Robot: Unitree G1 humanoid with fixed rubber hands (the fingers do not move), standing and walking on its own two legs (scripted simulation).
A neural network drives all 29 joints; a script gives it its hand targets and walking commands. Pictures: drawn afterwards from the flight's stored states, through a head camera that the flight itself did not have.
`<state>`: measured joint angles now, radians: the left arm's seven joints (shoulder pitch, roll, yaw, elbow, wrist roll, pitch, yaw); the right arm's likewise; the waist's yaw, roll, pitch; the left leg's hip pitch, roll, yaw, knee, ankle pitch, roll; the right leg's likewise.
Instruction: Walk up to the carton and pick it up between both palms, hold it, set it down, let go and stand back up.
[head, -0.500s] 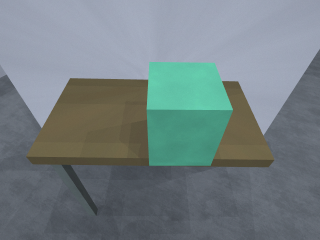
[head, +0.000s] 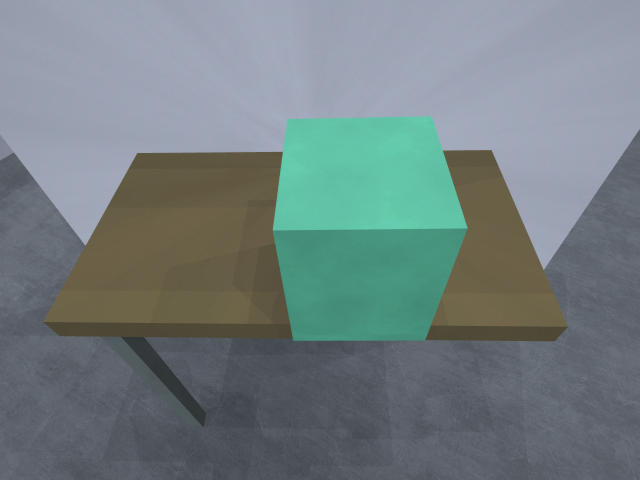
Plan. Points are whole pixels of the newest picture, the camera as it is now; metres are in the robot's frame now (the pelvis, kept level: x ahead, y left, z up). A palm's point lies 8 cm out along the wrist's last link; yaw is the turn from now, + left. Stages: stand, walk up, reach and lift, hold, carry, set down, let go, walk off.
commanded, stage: walk up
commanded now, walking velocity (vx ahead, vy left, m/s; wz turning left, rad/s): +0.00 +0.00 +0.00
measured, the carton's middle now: (358, 234) +0.43 -0.02 +0.05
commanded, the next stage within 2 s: stand in 0.48 s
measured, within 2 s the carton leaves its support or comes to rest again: neither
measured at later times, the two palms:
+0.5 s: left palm out of the picture -0.07 +0.22 -0.15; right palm out of the picture -0.09 -0.17 -0.14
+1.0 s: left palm out of the picture -0.06 +0.23 -0.15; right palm out of the picture -0.08 -0.16 -0.14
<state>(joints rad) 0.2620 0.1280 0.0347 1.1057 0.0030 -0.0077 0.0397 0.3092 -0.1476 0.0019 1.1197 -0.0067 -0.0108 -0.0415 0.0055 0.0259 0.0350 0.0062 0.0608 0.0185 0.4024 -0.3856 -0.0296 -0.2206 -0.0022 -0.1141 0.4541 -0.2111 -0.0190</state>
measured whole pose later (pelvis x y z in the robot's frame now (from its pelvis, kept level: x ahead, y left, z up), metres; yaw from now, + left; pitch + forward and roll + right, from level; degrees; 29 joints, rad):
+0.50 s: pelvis -0.02 +0.02 +0.00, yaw -1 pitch -2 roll +0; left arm 0.33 0.10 0.00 1.19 0.01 0.00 0.03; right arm 0.38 -0.09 0.02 1.18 -0.01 -0.01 -0.04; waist 0.02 -0.01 0.04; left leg 0.00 0.01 0.05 0.37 -0.34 0.01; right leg -0.23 -0.04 -0.07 0.42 -0.15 0.01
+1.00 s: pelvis -0.02 +0.03 +0.00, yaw +0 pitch -2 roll -1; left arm 0.31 0.10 0.01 1.20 0.00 0.00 0.04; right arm 0.40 -0.09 0.02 1.15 -0.01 -0.03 -0.05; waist 0.01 0.00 0.03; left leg 0.00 -0.01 0.04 0.38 -0.35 0.03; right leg -0.22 -0.06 -0.08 0.42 -0.16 0.04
